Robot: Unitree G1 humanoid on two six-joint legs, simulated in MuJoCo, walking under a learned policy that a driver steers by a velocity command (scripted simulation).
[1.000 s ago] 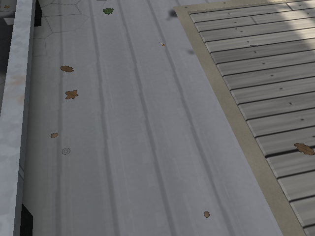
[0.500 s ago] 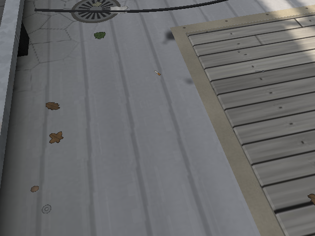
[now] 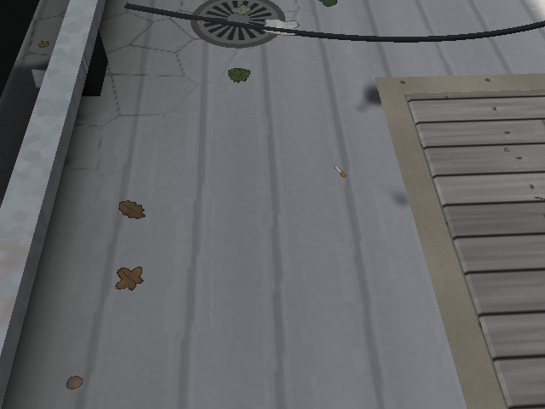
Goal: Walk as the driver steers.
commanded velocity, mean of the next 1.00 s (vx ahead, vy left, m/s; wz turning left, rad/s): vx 0.50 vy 0.00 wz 0.26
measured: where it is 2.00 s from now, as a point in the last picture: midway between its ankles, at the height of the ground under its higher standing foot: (246, 197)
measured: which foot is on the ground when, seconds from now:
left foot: down 0.00-0.42, up 0.44-0.90, down 0.92-1.00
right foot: up 0.00-0.40, down 0.42-0.94, up 0.96-1.00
